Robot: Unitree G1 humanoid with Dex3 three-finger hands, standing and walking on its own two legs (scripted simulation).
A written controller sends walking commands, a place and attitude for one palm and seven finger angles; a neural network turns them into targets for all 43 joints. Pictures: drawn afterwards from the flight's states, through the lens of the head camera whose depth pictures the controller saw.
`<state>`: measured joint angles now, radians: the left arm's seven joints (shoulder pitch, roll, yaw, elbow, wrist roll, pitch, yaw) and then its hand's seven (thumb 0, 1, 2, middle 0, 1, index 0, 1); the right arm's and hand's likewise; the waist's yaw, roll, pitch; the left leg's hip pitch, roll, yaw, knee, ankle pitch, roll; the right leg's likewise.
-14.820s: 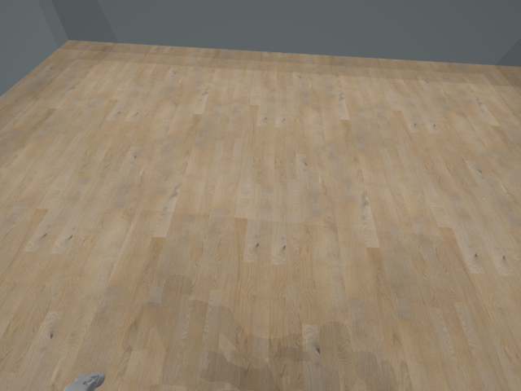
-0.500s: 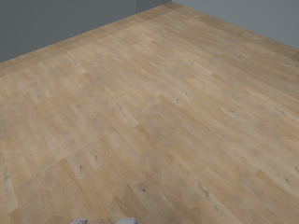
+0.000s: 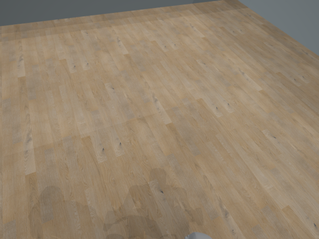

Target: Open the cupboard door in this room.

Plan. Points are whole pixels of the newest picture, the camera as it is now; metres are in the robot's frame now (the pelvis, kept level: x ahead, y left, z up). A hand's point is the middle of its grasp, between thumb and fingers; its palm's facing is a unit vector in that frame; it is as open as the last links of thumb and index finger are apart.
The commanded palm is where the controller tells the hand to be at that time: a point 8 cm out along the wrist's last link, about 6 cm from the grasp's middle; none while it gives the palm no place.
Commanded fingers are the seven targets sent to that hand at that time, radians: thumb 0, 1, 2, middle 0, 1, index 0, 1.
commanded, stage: turn or walk to find it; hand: left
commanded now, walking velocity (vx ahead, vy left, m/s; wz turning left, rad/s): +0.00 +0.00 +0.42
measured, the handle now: out of the picture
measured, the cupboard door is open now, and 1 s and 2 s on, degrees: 0 0 0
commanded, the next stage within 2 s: stand and wait in 1.50 s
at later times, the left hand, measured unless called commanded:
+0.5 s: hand out of the picture +0.02 +0.15 -0.15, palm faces +0.23 -0.94 -0.25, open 7.4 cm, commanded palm none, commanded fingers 0.00 0.90 0.90 -0.20 -0.30 -0.20 -0.30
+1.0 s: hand out of the picture -0.06 +0.22 -0.16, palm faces +0.44 -0.86 -0.25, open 7.4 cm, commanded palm none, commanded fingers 0.00 0.90 0.90 -0.20 -0.30 -0.20 -0.30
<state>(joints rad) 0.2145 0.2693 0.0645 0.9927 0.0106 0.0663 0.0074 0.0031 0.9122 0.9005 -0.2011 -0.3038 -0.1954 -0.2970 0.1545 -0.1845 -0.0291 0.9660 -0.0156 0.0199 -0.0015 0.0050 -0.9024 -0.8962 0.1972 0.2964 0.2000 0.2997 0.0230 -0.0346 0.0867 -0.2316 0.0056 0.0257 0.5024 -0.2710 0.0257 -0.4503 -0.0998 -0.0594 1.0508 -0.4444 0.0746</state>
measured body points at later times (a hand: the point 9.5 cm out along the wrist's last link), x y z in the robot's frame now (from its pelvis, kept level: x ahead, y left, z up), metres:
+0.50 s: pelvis -0.01 -0.04 +0.00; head +0.02 -0.06 +0.45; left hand +0.01 +0.20 -0.13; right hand +0.08 -0.29 -0.16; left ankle -0.08 +0.10 -0.66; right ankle +0.01 -0.14 -0.74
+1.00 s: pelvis -0.04 -0.01 +0.00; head -0.01 +0.02 +0.45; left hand -0.08 +0.26 -0.14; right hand +0.14 -0.19 -0.14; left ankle -0.08 +0.09 -0.74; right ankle +0.01 -0.15 -0.68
